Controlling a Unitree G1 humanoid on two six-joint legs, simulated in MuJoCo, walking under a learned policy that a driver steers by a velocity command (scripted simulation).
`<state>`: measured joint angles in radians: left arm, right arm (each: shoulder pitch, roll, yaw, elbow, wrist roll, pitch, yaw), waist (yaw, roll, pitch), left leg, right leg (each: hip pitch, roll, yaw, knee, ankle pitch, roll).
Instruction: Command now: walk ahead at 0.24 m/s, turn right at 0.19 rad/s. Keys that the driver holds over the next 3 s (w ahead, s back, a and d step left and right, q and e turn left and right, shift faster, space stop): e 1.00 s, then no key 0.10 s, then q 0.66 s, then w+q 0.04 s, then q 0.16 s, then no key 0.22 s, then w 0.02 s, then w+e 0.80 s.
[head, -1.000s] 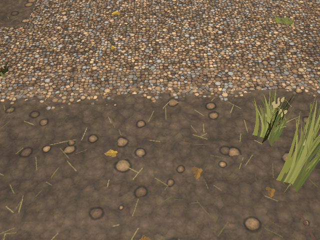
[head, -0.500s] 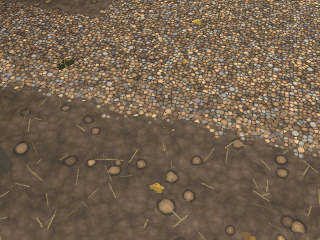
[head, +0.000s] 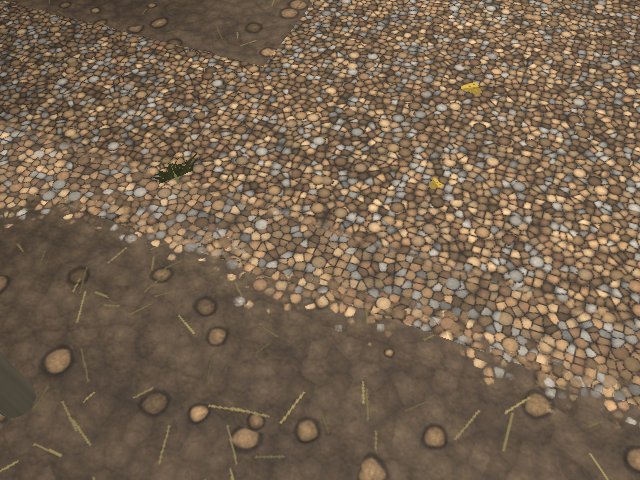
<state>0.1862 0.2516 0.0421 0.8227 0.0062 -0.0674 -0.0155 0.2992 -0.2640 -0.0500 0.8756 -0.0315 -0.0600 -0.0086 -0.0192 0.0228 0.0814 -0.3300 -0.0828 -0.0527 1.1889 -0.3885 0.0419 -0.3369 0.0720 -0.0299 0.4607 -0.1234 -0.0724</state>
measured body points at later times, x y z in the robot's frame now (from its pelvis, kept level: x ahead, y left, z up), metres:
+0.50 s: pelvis +0.08 +0.03 +0.00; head +0.11 +0.05 +0.45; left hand +0.24 +0.29 -0.12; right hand +0.15 -0.26 -0.09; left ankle +0.12 +0.12 -0.73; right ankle +0.06 -0.06 -0.70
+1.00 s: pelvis +0.04 +0.01 +0.00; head +0.05 -0.03 +0.45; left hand +0.32 +0.16 -0.09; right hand -0.04 -0.28 -0.13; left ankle +0.10 +0.13 -0.68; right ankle -0.01 -0.05 -0.73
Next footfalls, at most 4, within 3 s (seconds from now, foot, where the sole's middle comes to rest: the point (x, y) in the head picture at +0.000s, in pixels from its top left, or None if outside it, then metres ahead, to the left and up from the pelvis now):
0.44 left None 0.16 0.11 -0.77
0.92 right None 0.02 -0.07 -0.77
1.40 left None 0.11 0.09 -0.77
1.78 right None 0.02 -0.10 -0.77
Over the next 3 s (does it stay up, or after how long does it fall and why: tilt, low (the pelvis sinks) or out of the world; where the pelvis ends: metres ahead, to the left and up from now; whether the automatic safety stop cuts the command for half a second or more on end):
stays up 0.26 -0.16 0.01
